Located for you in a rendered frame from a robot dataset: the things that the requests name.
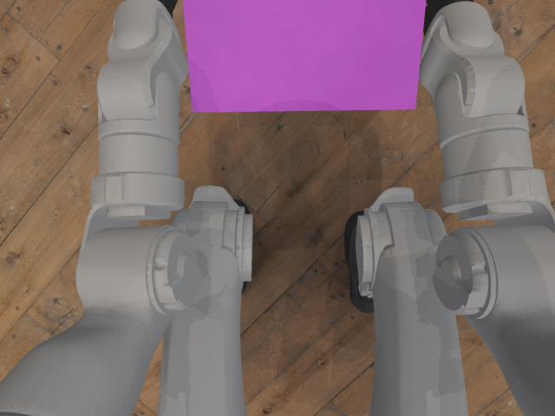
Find left robot forearm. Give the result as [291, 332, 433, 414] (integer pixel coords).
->
[75, 0, 189, 294]

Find right robot thigh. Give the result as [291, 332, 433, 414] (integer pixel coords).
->
[356, 201, 468, 416]

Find right robot upper arm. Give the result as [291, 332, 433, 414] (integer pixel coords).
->
[432, 224, 555, 416]

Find left robot upper arm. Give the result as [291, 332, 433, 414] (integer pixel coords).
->
[0, 225, 202, 416]

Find right robot forearm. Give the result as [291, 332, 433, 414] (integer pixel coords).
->
[419, 1, 555, 232]

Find left robot hand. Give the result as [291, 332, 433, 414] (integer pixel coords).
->
[125, 0, 178, 18]

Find robot right foot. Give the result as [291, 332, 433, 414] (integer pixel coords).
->
[344, 211, 375, 313]

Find carton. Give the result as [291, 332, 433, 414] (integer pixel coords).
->
[183, 0, 426, 113]

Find right robot hand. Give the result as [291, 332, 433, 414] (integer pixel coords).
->
[423, 0, 473, 36]

